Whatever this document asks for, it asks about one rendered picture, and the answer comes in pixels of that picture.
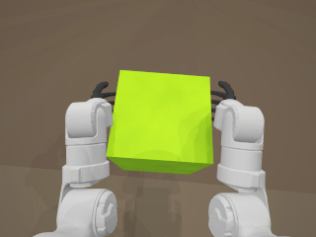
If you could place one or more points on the left robot upper arm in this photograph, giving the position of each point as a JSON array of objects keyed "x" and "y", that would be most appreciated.
[{"x": 86, "y": 213}]

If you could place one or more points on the carton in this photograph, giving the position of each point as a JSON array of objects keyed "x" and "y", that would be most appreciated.
[{"x": 161, "y": 123}]

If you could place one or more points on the right robot upper arm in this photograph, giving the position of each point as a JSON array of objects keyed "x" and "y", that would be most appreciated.
[{"x": 239, "y": 215}]

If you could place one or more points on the right robot hand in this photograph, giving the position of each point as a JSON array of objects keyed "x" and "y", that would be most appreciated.
[{"x": 229, "y": 95}]

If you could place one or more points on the robot left forearm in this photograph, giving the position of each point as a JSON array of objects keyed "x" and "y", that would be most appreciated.
[{"x": 86, "y": 126}]

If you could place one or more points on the robot right forearm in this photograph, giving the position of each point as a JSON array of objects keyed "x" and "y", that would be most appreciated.
[{"x": 242, "y": 140}]

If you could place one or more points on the left robot hand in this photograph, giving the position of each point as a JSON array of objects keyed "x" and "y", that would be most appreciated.
[{"x": 97, "y": 92}]

